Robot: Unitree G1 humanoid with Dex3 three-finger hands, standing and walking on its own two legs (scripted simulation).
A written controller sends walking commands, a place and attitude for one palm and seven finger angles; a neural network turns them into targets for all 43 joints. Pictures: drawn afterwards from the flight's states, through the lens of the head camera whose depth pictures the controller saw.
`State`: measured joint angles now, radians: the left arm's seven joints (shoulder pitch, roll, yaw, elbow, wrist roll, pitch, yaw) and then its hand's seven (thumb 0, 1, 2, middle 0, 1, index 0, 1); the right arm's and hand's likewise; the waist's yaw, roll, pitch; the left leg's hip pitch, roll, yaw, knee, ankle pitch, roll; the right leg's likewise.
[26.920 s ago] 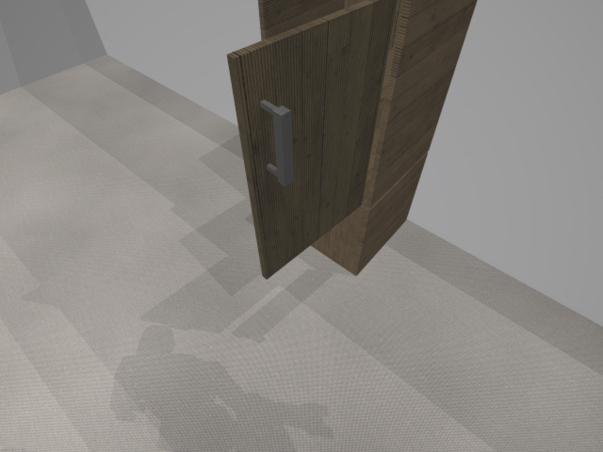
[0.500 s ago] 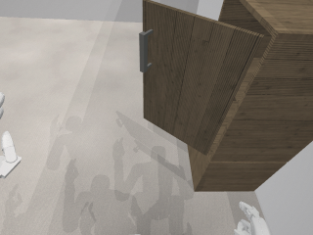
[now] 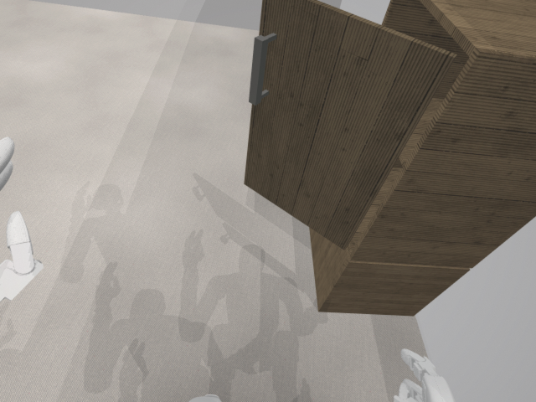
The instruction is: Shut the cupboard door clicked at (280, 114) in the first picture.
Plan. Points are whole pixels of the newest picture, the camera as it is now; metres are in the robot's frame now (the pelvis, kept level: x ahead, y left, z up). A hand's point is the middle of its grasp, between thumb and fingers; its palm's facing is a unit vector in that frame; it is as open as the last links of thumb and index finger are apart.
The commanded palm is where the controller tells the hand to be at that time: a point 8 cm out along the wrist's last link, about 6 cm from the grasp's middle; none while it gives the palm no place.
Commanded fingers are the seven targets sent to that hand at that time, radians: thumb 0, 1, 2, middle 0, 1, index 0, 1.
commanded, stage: step back with the hand held close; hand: left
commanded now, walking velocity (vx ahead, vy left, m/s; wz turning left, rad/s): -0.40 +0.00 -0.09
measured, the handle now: (263, 69) +0.77 +0.07 +0.11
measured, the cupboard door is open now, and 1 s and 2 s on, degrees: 53 53 53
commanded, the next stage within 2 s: stop stepping back and stand still in 0.24 s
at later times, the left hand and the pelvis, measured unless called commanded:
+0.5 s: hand out of the picture +0.10 +0.24 +0.19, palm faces +0.16 -0.85 -0.50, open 7.4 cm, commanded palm +0.05 +0.30 +0.20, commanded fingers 0.00 0.90 0.90 -0.20 -0.30 -0.20 -0.30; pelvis -0.13 +0.02 +0.01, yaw -7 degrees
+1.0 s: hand out of the picture +0.07 +0.26 +0.20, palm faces +0.26 -0.80 -0.54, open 7.4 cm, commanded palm +0.02 +0.32 +0.20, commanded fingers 0.00 0.90 0.90 -0.20 -0.30 -0.20 -0.30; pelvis -0.15 +0.04 +0.01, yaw -7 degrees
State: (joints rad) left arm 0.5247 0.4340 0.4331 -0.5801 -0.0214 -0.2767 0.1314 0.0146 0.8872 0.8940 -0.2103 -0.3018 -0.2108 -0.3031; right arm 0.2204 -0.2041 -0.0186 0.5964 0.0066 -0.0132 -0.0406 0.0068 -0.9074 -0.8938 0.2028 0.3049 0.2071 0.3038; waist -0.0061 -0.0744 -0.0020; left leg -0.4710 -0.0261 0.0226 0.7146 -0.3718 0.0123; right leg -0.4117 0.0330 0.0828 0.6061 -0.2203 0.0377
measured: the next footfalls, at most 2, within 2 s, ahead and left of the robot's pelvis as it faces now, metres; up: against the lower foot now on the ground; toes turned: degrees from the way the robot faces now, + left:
right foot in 0.44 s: -0.15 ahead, -0.05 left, +0.00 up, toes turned -9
left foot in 0.66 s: -0.03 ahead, +0.16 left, +0.00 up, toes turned -4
